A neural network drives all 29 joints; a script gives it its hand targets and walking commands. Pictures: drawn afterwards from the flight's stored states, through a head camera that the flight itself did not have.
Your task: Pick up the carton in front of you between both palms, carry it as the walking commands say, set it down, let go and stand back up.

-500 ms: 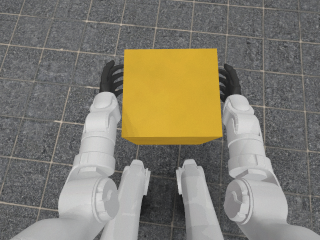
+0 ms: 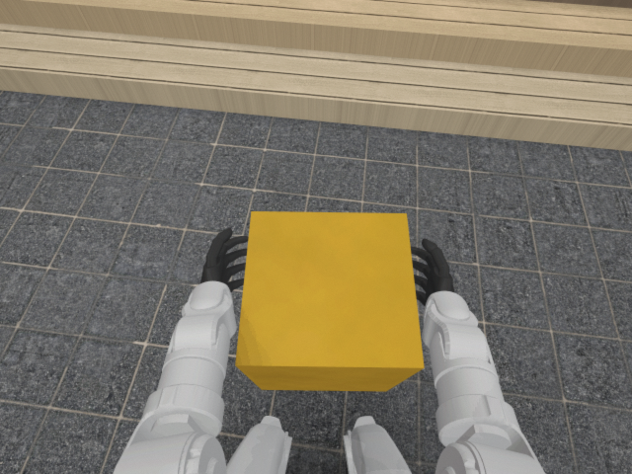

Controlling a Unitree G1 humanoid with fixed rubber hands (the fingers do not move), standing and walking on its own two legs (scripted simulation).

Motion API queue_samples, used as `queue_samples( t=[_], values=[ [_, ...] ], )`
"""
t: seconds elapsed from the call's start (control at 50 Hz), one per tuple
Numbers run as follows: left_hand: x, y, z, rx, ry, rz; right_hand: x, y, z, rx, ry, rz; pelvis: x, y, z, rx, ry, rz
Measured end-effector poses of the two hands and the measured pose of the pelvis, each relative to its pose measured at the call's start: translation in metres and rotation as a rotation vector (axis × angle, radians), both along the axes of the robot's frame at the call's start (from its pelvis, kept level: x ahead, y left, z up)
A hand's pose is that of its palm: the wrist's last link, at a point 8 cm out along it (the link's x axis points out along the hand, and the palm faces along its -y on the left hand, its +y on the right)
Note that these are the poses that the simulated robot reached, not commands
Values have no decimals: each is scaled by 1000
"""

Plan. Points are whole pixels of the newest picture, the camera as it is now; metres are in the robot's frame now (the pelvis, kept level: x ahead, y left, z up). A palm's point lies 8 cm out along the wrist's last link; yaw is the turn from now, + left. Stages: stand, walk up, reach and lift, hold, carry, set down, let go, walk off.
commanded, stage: reach and lift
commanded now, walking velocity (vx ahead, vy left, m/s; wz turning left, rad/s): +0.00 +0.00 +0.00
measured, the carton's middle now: (326, 311) +0.35 -0.01 -0.11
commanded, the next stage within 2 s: hold in 1.46 s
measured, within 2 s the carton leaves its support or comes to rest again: neither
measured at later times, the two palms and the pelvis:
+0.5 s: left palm (174, 259) +0.32 +0.15 +0.11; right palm (472, 276) +0.31 -0.15 +0.10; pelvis +0.03 +0.00 +0.08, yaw +0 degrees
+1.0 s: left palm (172, 256) +0.32 +0.15 +0.12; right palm (479, 272) +0.31 -0.15 +0.11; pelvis +0.02 +0.00 +0.09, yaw +0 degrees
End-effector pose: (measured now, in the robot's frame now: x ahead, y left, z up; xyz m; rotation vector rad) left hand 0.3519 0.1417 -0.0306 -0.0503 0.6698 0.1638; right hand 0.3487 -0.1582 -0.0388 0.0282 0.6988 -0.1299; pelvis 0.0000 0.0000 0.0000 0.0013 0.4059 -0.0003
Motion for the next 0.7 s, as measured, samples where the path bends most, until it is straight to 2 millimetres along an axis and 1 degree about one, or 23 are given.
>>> queue_samples(
  t=[0.12, 0.24, 0.36, 0.46, 0.54, 0.7],
  values=[
    [-8, 2, 36, 2, -4, -3, -9, 2, 37, -3, -4, -3, 13, 1, 30, -2, -85, -1],
    [-16, 3, 72, 5, -8, -8, -17, 3, 73, -5, -8, -5, 25, 1, 56, -4, -183, -1],
    [-23, 6, 107, 18, -18, -26, -25, 5, 109, -14, -18, -6, 32, 1, 74, -5, -289, -1],
    [-28, 8, 132, 28, -30, -39, -32, 8, 134, -24, -30, -3, 33, 1, 83, -5, -375, 0],
    [-33, 9, 142, 41, -15, -48, -37, 9, 144, -35, -16, 9, 29, 1, 86, -4, -425, 1],
    [-38, 7, 142, 40, 9, -48, -42, 7, 144, -33, 9, 8, 16, 1, 84, -4, -459, -1]
  ],
)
